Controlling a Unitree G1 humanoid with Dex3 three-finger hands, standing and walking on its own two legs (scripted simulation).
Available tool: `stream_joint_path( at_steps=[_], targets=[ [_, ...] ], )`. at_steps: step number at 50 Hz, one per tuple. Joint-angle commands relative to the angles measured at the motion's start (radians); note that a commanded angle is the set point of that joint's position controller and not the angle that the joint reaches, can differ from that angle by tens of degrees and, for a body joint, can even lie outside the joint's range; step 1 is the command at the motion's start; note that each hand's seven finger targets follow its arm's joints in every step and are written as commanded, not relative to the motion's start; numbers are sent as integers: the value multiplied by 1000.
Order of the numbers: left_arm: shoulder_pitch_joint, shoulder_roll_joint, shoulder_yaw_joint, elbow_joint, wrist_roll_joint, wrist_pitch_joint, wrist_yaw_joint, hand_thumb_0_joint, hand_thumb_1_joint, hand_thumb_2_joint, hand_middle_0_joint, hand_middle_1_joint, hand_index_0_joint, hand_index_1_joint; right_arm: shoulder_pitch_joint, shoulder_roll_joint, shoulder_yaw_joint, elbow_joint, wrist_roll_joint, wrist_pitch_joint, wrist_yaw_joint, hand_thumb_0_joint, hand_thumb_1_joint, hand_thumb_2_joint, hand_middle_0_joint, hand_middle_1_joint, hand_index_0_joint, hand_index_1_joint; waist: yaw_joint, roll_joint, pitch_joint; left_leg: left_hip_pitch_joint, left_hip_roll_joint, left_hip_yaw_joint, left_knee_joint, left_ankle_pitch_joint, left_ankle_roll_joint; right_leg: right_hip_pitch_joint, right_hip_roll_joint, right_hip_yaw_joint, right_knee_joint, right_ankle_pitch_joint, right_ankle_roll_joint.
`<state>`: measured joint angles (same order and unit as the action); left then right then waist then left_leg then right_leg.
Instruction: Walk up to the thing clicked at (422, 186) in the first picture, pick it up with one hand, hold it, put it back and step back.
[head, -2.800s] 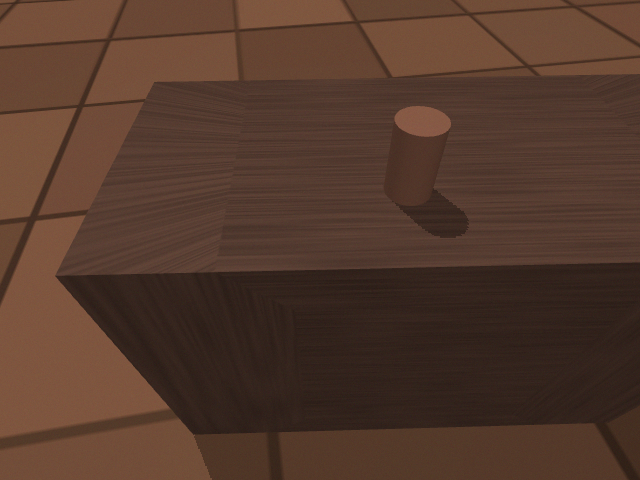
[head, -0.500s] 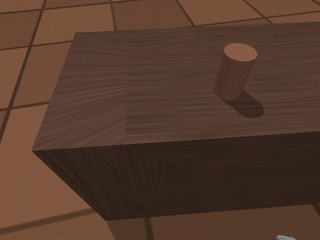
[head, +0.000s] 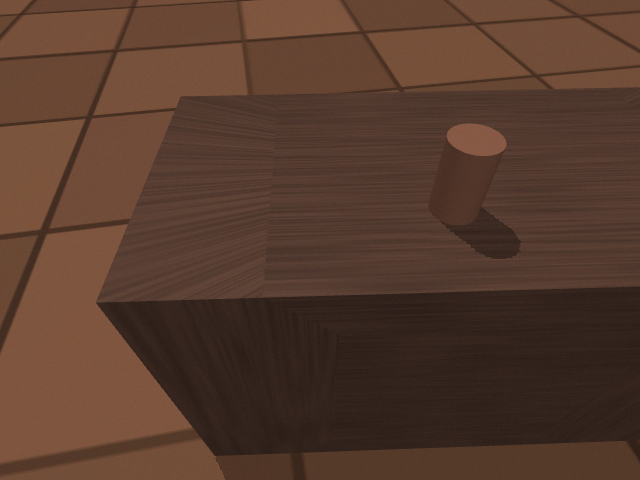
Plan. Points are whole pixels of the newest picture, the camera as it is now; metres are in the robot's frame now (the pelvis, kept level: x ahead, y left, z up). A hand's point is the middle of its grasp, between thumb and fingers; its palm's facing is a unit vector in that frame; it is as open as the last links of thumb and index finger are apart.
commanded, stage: walk up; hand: right
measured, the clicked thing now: (463, 176) +0.54 -0.22 +0.09
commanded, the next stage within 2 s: stand in 0.62 s
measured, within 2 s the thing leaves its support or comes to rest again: neither
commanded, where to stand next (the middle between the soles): +0.06 -0.01 m, yaw +0 degrees
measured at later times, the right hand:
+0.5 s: hand out of the picture +0.10 -0.24 -0.15, palm faces -0.03 +0.94 -0.33, open 7.4 cm
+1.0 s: hand out of the picture +0.10 -0.25 -0.15, palm faces -0.04 +0.94 -0.34, open 7.4 cm
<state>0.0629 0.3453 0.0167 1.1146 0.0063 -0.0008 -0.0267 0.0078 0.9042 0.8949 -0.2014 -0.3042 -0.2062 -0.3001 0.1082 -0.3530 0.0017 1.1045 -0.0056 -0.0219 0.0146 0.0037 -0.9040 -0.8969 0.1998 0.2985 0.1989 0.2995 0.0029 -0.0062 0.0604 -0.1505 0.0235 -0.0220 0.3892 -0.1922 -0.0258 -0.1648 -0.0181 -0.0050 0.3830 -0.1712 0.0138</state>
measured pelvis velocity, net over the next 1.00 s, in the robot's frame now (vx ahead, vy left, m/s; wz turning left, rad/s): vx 0.02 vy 0.01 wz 0.01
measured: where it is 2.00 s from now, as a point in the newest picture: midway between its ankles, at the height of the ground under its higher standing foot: outside the picture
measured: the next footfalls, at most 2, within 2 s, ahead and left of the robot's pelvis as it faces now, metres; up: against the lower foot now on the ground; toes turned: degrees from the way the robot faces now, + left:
none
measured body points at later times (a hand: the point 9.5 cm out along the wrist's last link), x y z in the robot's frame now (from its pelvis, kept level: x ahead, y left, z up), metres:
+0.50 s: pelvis +0.01 +0.01 +0.00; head +0.02 +0.01 +0.45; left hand +0.07 +0.31 -0.13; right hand +0.10 -0.29 -0.13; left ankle +0.01 +0.14 -0.74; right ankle +0.03 -0.13 -0.74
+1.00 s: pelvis +0.02 +0.01 +0.00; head +0.04 +0.01 +0.45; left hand +0.09 +0.31 -0.13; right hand +0.10 -0.30 -0.13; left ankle +0.01 +0.14 -0.74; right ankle +0.03 -0.13 -0.74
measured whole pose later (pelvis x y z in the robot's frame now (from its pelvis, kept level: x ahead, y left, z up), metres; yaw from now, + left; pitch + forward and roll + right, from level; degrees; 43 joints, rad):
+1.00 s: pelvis +0.02 +0.01 +0.00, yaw +1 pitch -2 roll +0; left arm 0.10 0.36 0.00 1.14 0.01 -0.01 -0.01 0.01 0.91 0.89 -0.20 -0.30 -0.21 -0.30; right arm 0.10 -0.35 0.00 1.13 -0.01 -0.01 0.02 0.00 -0.90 -0.90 0.20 0.30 0.20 0.30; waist 0.00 0.00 0.06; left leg -0.12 0.01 -0.03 0.34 -0.19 -0.02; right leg -0.12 -0.03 -0.01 0.33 -0.17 0.03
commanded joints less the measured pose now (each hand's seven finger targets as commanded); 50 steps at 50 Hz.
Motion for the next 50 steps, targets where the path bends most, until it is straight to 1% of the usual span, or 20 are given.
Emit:
stream_joint_path(
  at_steps=[1, 4, 6, 10, 14, 18, 21, 26, 27, 30, 31, 32, 33, 35, 36, 38, 43, 46, 49, 50],
  targets=[
    [-53, 209, 46, -43, -3, -22, 18, 0, 900, 900, -200, -300, -200, -300, -60, -206, -42, -47, -2, -20, -17, 0, -900, -900, 200, 300, 200, 300, 6, 17, -66, -27, 93, -86, -109, -12, 45, 26, -99, 101, -104, -27, -38],
    [-56, 209, 44, -38, 0, -25, 17, 0, 900, 900, -200, -300, -200, -300, -57, -211, -44, -37, -1, -19, -18, 0, -900, -900, 200, 300, 200, 300, 0, 10, -105, 4, 96, -75, -100, 27, 46, 45, -106, 99, -106, 24, -39],
    [-50, 207, 43, -33, -2, -26, 17, 0, 900, 900, -200, -300, -200, -300, -61, -212, -44, -34, 0, -20, -19, 0, -900, -900, 200, 300, 200, 300, 1, 19, -101, 0, 95, -74, -105, 47, 45, 54, -106, 96, -103, 56, -33],
    [-48, 211, 42, -19, -1, -22, 19, 0, 900, 900, -200, -300, -200, -300, -67, -208, -43, -30, 2, -16, -18, 0, -900, -900, 200, 300, 200, 300, 0, 12, -69, -13, 95, -79, -118, 33, 43, 38, -103, 91, -107, 33, -30],
    [-34, 206, 40, -16, 0, -23, 19, 0, 900, 900, -200, -300, -200, -300, -68, -209, -43, -29, 2, -16, -18, 0, -900, -900, 200, 300, 200, 300, 3, 19, -83, -6, 97, -81, -117, 39, 44, 48, -102, 87, -111, 30, -28],
    [-26, 212, 42, -17, 1, -25, 21, 0, 900, 900, -200, -300, -200, -300, -69, -210, -44, -27, 3, -15, -19, 0, -900, -900, 200, 300, 200, 300, 3, 8, -105, 12, 97, -71, -107, 73, 45, 57, -109, 90, -108, 73, -28],
    [-28, 207, 40, -14, 0, -22, 22, 0, 900, 900, -200, -300, -200, -300, -69, -206, -42, -27, 3, -14, -18, 0, -900, -900, 200, 300, 200, 300, 4, 15, -81, -9, 94, -79, -118, 75, 42, 59, -107, 82, -106, 77, -23],
    [-20, 205, 41, -16, 1, -23, 24, 0, 900, 900, -200, -300, -200, -300, -65, -206, -48, -28, 3, -11, -19, 0, -900, -900, 200, 300, 200, 300, 1, 8, -102, 13, 99, -78, -109, 114, 43, 70, -106, 74, -106, 89, -24],
    [-27, 205, 40, -20, 0, -23, 24, 0, 900, 900, -200, -300, -200, -300, -63, -204, -45, -26, 2, -11, -19, 0, -900, -900, 200, 300, 200, 300, 2, 8, -93, -7, 92, -77, -113, 95, 44, 75, -108, 80, -108, 94, -21],
    [-29, 203, 40, -20, 1, -20, 25, 0, 900, 900, -200, -300, -200, -300, -67, -208, -49, -24, 1, -11, -20, 0, -900, -900, 200, 300, 200, 300, 2, 22, -100, -12, 97, -81, -122, 103, 42, 90, -108, 72, -95, 102, -24],
    [-1, 213, 35, -16, 6, -26, 27, 0, 900, 900, -200, -300, -200, -300, -62, -214, -48, -26, -9, -11, -21, 0, -900, -900, 200, 300, 200, 300, 9, 33, -91, -5, 100, -86, -125, 93, 40, 83, -113, 79, -97, 74, -25],
    [1, 214, 34, -13, 5, -28, 27, 0, 900, 900, -200, -300, -200, -300, -61, -208, -46, -25, -7, -12, -20, 0, -900, -900, 200, 300, 200, 300, 6, 31, -80, -3, 98, -87, -125, 80, 39, 70, -112, 79, -102, 58, -26],
    [-3, 215, 33, -17, 8, -31, 28, 0, 900, 900, -200, -300, -200, -300, -66, -210, -47, -27, -7, -13, -19, 0, -900, -900, 200, 300, 200, 300, 7, 27, -90, 7, 103, -89, -118, 104, 41, 73, -114, 78, -100, 72, -26],
    [-12, 218, 33, -24, 8, -31, 29, 0, 900, 900, -200, -300, -200, -300, -54, -208, -45, -29, -5, -14, -19, 0, -900, -900, 200, 300, 200, 300, 0, 12, -88, 2, 101, -86, -118, 112, 39, 82, -116, 77, -92, 93, -26],
    [-10, 217, 31, -25, 6, -32, 30, 0, 900, 900, -200, -300, -200, -300, -57, -211, -46, -30, -6, -14, -18, 0, -900, -900, 200, 300, 200, 300, 3, 18, -89, 9, 99, -86, -117, 121, 38, 73, -116, 76, -92, 88, -26],
    [-7, 215, 28, -25, 4, -33, 29, 0, 900, 900, -200, -300, -200, -300, -50, -212, -45, -27, -3, -11, -17, 0, -900, -900, 200, 300, 200, 300, 1, 16, -77, 0, 97, -87, -120, 87, 41, 70, -114, 77, -104, 64, -22],
    [-6, 219, 25, -32, 4, -36, 32, 0, 900, 900, -200, -300, -200, -300, -48, -212, -44, -34, -2, -8, -14, 0, -900, -900, 200, 300, 200, 300, -3, -1, -87, 27, 98, -85, -104, 115, 40, 62, -117, 78, -104, 84, -24],
    [3, 218, 24, -35, 1, -37, 30, 0, 900, 900, -200, -300, -200, -300, -43, -217, -43, -32, -3, -10, -16, 0, -900, -900, 200, 300, 200, 300, -2, 21, -103, 26, 97, -79, -99, 167, 39, 88, -120, 77, -94, 154, -25],
    [4, 221, 23, -35, 2, -32, 31, 0, 900, 900, -200, -300, -200, -300, -49, -215, -40, -33, -2, -9, -18, 0, -900, -900, 200, 300, 200, 300, 2, 20, -92, 23, 99, -82, -105, 158, 36, 82, -115, 73, -94, 135, -25],
    [-3, 226, 25, -36, 2, -31, 31, 0, 900, 900, -200, -300, -200, -300, -40, -212, -39, -32, -2, -8, -19, 0, -900, -900, 200, 300, 200, 300, -3, 12, -92, 18, 101, -81, -106, 157, 37, 92, -117, 74, -91, 130, -27]
  ],
)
